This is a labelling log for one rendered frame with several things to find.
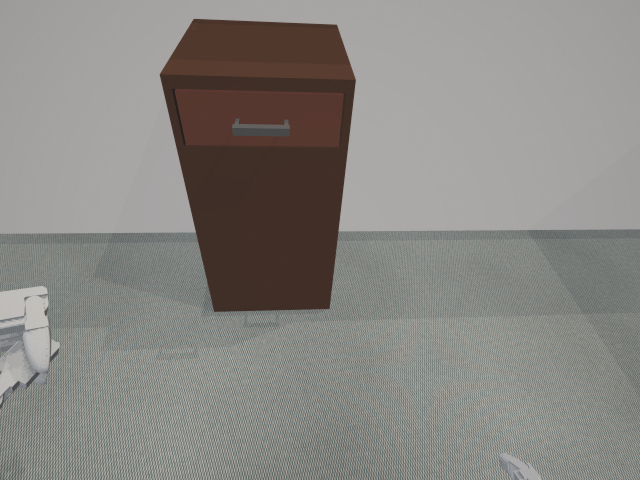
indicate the handle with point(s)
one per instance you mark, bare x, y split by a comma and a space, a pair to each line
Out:
260, 129

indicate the drawer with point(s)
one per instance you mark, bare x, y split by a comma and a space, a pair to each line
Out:
207, 116

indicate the left robot hand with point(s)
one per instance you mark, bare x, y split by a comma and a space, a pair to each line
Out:
25, 334

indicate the cabinet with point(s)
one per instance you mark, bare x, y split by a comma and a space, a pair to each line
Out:
266, 217

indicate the right robot hand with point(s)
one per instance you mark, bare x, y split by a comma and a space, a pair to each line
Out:
517, 469

